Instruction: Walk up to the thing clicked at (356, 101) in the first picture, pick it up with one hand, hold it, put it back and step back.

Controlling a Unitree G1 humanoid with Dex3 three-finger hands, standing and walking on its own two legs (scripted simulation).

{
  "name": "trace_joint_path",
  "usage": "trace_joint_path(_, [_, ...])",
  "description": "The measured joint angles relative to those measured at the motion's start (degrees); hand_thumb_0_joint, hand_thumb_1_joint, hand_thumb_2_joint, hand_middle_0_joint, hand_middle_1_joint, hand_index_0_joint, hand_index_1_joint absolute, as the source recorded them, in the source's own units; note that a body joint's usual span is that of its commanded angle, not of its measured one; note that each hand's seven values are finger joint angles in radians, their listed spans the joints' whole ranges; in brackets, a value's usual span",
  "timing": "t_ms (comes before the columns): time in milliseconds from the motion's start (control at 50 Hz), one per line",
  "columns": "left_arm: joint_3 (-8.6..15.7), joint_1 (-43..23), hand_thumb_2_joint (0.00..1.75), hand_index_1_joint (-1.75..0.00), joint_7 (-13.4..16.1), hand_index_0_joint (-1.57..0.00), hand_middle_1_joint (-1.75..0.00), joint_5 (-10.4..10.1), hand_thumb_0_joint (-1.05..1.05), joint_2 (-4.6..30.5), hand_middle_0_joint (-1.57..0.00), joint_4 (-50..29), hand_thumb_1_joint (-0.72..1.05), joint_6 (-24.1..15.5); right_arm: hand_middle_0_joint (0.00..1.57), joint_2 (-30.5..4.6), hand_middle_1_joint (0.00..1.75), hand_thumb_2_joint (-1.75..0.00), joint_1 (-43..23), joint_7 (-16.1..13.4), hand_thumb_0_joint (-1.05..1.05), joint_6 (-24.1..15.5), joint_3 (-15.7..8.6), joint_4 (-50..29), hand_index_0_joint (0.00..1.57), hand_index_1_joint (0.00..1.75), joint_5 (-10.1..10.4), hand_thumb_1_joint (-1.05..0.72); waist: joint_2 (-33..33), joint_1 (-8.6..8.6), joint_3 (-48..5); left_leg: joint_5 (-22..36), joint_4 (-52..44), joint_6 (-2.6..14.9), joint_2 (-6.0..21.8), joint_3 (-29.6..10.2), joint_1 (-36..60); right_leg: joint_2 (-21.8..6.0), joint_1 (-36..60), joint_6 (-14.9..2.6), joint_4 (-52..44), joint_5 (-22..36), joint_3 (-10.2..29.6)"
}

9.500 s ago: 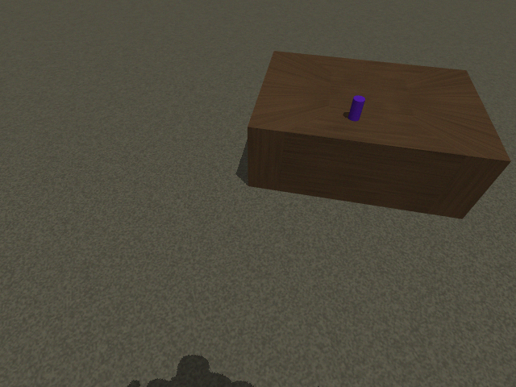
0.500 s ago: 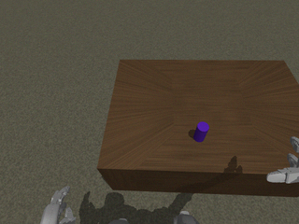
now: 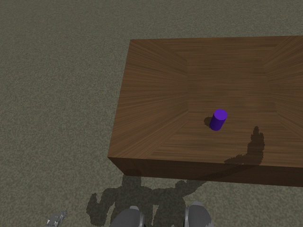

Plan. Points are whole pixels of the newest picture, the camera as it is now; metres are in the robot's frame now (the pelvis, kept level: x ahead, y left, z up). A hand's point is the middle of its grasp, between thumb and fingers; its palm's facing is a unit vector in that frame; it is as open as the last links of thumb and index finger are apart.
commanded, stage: go down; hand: right
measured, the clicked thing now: (217, 120) +0.54 -0.20 -0.26
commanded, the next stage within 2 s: approach in 0.60 s
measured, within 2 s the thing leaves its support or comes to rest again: neither
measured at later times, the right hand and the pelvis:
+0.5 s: hand out of the picture +0.41 -0.39 +0.03, palm faces +0.23 +0.97 -0.07, open 17.6 cm; pelvis +0.01 -0.02 +0.00, yaw +1 degrees
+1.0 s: hand out of the picture +0.44 -0.37 -0.01, palm faces +0.19 +0.98 -0.02, open 17.7 cm; pelvis -0.01 -0.01 -0.06, yaw +3 degrees
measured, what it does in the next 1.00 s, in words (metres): lowers itself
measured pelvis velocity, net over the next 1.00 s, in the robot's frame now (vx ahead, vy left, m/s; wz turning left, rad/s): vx -0.01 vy -0.01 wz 0.05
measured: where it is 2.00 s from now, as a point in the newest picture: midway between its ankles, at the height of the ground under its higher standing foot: outside the picture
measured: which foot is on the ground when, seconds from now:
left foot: down 0.00-1.00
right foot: down 0.00-1.00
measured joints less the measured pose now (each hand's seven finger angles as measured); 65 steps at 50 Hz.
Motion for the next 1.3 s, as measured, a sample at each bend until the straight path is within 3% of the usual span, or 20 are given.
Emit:
trace_joint_path(200, [-0.4,-0.1,0.87,-0.29,-1.5,-0.21,-0.30,0.3,0.01,0.8,-0.20,-0.8,0.92,1.0,0.04,-3.1,0.05,-0.04,-4.5,1.4,-0.01,-2.4,-0.9,3.5,0.05,0.06,0.0,0.57,0.1,0.33,0.3,0.2,0.0,-0.48,0.0,-0.1,-2.0,0.0,-2.4,-0.49,0.8,-0.2,0.0])
trace_joint_path(520, [-0.8,1.3,0.87,-0.29,-3.5,-0.21,-0.30,0.1,0.01,-0.1,-0.20,-0.9,0.92,3.2,0.04,-2.4,0.05,-0.04,-4.6,1.3,-0.01,-3.5,-2.3,2.8,0.05,0.06,0.1,0.59,0.0,0.77,-0.3,0.4,-1.2,-1.13,-0.2,-0.5,-1.5,-0.2,-2.4,-1.13,1.0,-1.0,-0.4])
trace_joint_path(740, [-0.8,0.9,0.88,-0.29,-4.1,-0.21,-0.30,0.0,0.01,0.2,-0.20,-1.0,0.92,3.4,0.04,-4.1,0.06,-0.05,-7.8,1.4,-0.01,-5.1,-1.9,4.5,0.05,0.06,0.2,0.60,0.4,0.99,-0.2,0.4,-0.3,-1.15,-0.1,-0.2,-3.0,0.0,-4.0,-1.16,1.8,-0.8,0.0])
trace_joint_path(840, [-1.0,0.7,0.88,-0.29,-4.4,-0.21,-0.30,0.3,0.01,0.7,-0.20,-1.4,0.91,2.9,0.03,-5.2,0.05,-0.04,-10.5,1.8,-0.01,-6.9,-1.2,6.9,0.05,0.06,1.2,0.60,0.5,1.28,-0.4,0.0,1.4,-1.09,-0.2,-0.1,-5.6,-0.1,-6.6,-1.12,3.3,-1.0,0.2])
trace_joint_path(1000, [-2.3,-1.0,0.88,-0.30,-5.3,-0.20,-0.30,1.6,0.01,2.0,-0.20,-3.2,0.91,1.6,0.03,-5.1,0.05,-0.05,-13.9,3.9,-0.01,-16.1,-2.3,8.7,0.04,0.06,5.4,0.59,0.3,2.47,-2.8,-4.8,14.9,-1.14,-0.6,-0.2,-20.6,-0.6,-21.3,-1.11,15.8,-5.0,0.7])
trace_joint_path(1120, [-3.9,-4.3,0.88,-0.30,-5.5,-0.20,-0.29,2.6,0.01,1.1,-0.20,-4.7,0.90,1.9,0.05,-3.4,0.05,-0.04,-13.6,6.3,-0.01,-20.2,-6.7,5.4,0.05,0.05,6.8,0.58,-0.2,3.83,-4.3,-9.6,29.2,-1.35,-1.7,0.2,-35.0,-1.6,-36.0,-0.96,29.8,-9.4,1.9])
trace_joint_path(1220, [-4.7,-7.7,0.88,-0.29,-6.1,-0.20,-0.29,3.8,0.00,-0.8,-0.19,-4.5,0.91,3.0,0.05,-4.4,0.04,-0.03,-17.2,6.3,-0.01,-19.3,-9.4,4.6,0.06,0.05,4.6,0.57,-0.1,4.72,-3.2,-12.7,40.5,-1.21,-2.3,1.1,-45.5,-2.0,-47.0,-0.69,40.8,-11.6,3.6])
trace_joint_path(1300, [-4.5,-9.2,0.88,-0.29,-7.1,-0.20,-0.29,4.3,0.00,-1.9,-0.19,-4.2,0.91,4.3,0.06,-4.6,0.04,-0.03,-19.9,4.9,-0.01,-17.1,-8.5,2.8,0.06,0.05,2.0,0.56,0.0,4.74,-1.9,-13.7,47.3,-1.25,-2.4,1.5,-51.9,-1.8,-53.7,-0.69,47.2,-11.9,4.4])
